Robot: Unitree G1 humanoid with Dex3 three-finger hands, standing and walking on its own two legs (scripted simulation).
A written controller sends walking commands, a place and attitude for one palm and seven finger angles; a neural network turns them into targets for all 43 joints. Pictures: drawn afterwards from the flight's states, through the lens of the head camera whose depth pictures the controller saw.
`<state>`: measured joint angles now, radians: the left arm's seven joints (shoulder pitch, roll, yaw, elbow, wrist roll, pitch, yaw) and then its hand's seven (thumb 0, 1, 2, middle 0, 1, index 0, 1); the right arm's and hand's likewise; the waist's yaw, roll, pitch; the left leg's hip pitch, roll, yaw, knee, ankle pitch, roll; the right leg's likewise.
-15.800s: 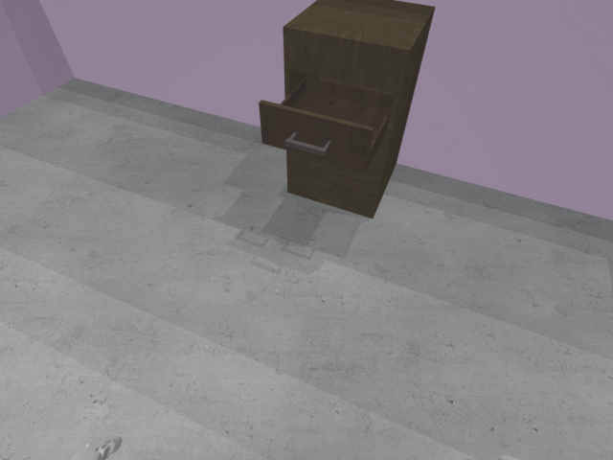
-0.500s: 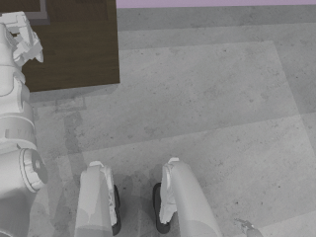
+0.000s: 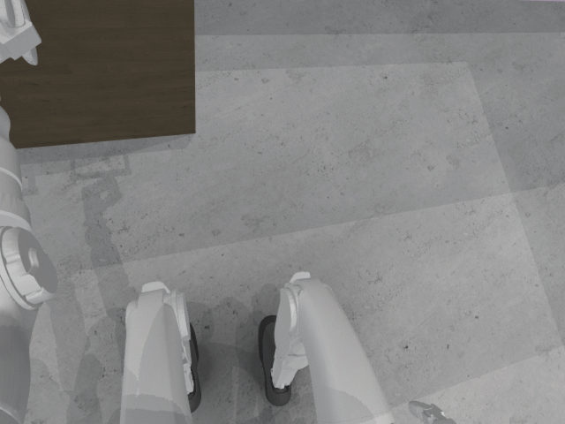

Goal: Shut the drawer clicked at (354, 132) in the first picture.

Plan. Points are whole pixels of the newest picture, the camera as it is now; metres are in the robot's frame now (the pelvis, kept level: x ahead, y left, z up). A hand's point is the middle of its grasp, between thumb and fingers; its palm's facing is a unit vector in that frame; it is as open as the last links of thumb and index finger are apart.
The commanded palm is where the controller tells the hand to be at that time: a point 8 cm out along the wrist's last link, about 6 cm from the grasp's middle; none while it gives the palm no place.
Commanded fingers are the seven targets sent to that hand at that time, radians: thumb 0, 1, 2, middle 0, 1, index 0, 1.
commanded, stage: push the drawer shut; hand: left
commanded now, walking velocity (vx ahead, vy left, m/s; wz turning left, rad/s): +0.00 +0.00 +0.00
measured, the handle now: out of the picture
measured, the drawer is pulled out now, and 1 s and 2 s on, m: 0.00 0.00 0.00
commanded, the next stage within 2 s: pull the fist back off the drawer in 0.30 s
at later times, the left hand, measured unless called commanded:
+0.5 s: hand (13, 17) +0.57 +0.27 +0.02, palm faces +0.16 -0.99 -0.07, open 3.2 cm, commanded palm +0.61 +0.24 +0.03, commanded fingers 0.00 0.90 0.90 -1.40 -1.60 -1.40 -1.60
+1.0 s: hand (29, 25) +0.56 +0.26 +0.02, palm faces +0.16 -0.99 -0.03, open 3.1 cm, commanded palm +0.55 +0.24 +0.03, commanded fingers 0.00 0.90 0.90 -1.40 -1.60 -1.40 -1.60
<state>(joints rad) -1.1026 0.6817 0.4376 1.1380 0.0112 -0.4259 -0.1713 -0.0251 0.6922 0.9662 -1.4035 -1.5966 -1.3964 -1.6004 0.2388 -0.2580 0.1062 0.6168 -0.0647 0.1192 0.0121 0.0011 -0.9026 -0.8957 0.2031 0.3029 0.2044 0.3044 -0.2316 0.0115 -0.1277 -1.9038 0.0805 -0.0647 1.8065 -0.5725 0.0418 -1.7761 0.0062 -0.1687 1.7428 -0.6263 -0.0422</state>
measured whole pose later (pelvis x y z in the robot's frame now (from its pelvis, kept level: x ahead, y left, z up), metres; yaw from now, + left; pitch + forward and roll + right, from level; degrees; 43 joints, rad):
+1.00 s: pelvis +0.00 +0.01 +0.01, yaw -1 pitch +38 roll -9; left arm -1.04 0.65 0.43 1.04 -0.02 -0.39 -0.15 0.00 0.78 0.94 -1.40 -1.60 -1.40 -1.60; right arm 0.26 -0.25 0.10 0.61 -0.06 0.10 0.03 0.00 -0.90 -0.90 0.20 0.30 0.20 0.30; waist -0.23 0.02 -0.13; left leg -1.88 0.08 -0.06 1.77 -0.57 0.05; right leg -1.75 0.02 -0.16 1.70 -0.61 -0.03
